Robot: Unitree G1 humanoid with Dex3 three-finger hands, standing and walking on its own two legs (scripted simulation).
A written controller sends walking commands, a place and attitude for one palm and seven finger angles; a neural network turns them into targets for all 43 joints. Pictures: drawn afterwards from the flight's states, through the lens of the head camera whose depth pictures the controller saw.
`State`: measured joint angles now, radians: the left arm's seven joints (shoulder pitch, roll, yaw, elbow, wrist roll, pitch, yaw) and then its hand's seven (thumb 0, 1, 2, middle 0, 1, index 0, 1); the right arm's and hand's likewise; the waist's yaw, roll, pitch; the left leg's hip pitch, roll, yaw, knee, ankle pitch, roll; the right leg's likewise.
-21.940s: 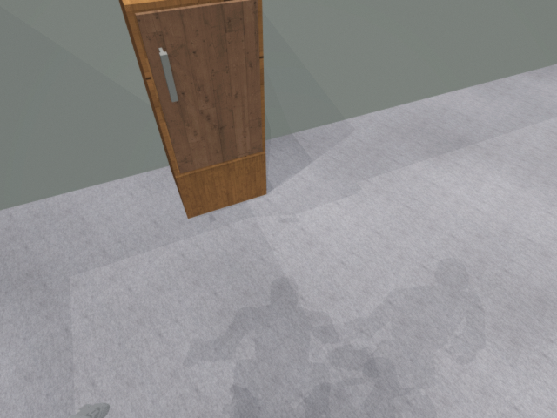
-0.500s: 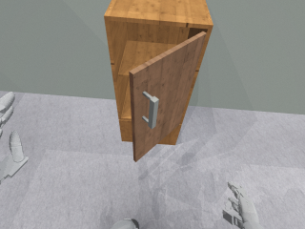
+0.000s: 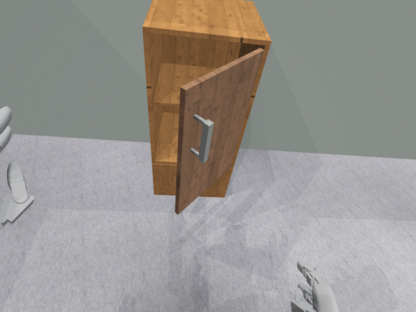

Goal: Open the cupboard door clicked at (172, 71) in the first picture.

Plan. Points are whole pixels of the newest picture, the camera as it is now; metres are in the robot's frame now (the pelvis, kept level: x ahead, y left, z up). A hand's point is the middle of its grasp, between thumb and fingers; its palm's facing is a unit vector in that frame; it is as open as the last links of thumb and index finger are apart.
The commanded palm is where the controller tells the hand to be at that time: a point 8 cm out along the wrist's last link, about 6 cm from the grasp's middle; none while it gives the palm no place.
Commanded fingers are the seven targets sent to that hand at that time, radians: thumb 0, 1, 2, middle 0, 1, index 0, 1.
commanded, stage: stop stepping back and stand still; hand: left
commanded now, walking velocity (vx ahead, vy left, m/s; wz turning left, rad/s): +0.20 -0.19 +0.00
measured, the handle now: (200, 139) +0.58 +0.05 -0.03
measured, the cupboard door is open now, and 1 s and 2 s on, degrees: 48 48 48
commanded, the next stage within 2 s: let the arm hang, fingers relaxed in 0.52 s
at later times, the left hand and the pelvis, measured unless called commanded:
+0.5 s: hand out of the picture +0.14 +0.27 +0.18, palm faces +0.41 -0.81 -0.42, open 7.4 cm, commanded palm +0.07 +0.31 +0.19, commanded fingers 0.00 0.90 0.90 -0.20 -0.30 -0.20 -0.30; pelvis -0.08 +0.01 +0.00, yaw -1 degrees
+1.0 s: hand out of the picture -0.08 +0.17 -0.17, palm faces +0.13 -0.97 -0.19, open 6.9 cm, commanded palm none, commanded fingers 0.00 0.90 0.90 -0.20 -0.30 -0.20 -0.30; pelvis -0.06 -0.01 +0.00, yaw +4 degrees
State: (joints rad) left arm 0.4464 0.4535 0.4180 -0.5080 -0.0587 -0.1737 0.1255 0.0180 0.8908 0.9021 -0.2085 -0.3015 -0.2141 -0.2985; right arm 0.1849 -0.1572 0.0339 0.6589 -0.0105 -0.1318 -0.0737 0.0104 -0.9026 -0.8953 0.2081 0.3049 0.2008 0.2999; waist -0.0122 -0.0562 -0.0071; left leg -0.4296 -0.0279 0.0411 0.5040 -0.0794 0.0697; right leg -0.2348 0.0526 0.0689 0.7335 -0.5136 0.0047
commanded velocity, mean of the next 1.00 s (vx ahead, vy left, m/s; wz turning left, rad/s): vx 0.11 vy -0.02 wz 0.00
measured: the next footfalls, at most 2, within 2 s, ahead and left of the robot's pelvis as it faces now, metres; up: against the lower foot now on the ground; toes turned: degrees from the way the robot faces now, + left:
right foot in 0.20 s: -0.03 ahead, -0.08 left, +0.00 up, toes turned -6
left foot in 0.38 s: -0.01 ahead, +0.15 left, +0.00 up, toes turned +2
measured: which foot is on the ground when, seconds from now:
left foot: down 0.00-0.18, up 0.20-0.36, down 0.38-0.60, up 0.62-0.84, down 0.86-1.00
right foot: up 0.00-0.18, down 0.20-1.00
